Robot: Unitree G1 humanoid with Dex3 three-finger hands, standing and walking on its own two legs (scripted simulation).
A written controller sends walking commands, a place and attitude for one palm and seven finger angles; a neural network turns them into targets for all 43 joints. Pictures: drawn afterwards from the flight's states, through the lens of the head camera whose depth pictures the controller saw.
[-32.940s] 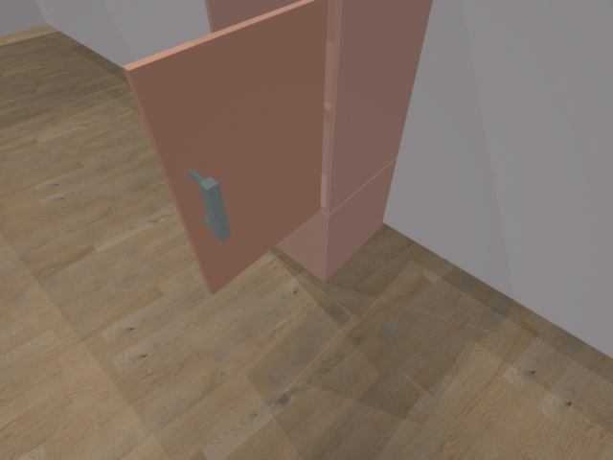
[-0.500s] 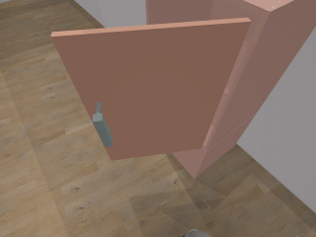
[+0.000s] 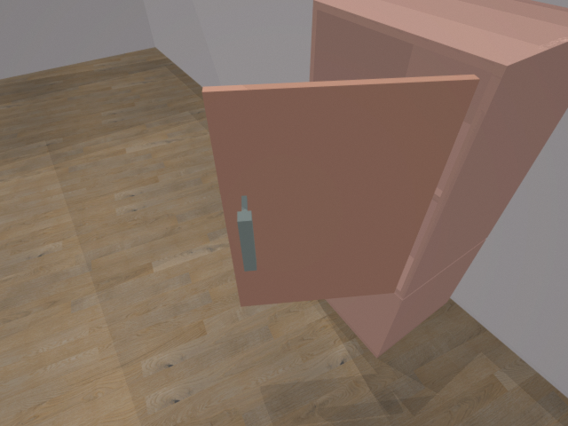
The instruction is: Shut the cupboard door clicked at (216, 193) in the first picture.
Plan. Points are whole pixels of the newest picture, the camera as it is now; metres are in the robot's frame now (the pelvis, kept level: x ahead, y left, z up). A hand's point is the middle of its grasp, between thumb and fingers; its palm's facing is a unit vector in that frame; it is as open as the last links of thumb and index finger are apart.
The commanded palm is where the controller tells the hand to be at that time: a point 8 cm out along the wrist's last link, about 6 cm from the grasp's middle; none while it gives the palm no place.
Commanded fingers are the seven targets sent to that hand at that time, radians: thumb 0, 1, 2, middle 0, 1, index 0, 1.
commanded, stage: come to a stop and stand still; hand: left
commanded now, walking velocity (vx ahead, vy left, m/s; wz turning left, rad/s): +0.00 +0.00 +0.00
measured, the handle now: (247, 233) +0.46 +0.11 -0.02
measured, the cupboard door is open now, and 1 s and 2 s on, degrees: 61 61 61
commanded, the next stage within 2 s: look again from close up in 0.48 s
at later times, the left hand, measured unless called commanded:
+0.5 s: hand out of the picture +0.02 +0.21 -0.15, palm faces -0.01 -0.98 -0.22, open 7.3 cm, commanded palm none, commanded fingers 0.00 0.90 0.90 -0.20 -0.30 -0.20 -0.30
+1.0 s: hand out of the picture +0.02 +0.18 -0.16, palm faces +0.00 -0.98 -0.19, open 7.3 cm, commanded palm none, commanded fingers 0.00 0.90 0.90 -0.20 -0.30 -0.20 -0.30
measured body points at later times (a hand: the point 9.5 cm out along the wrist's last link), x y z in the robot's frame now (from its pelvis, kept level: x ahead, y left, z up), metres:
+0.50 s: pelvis -0.01 +0.03 +0.01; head +0.00 +0.02 +0.46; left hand +0.02 +0.26 -0.14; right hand -0.03 -0.20 -0.15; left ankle -0.01 +0.07 -0.73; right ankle +0.00 -0.09 -0.73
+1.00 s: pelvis +0.02 +0.02 +0.02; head +0.04 +0.01 +0.47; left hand +0.02 +0.23 -0.14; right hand +0.03 -0.21 -0.14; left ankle +0.00 +0.07 -0.73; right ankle +0.00 -0.09 -0.73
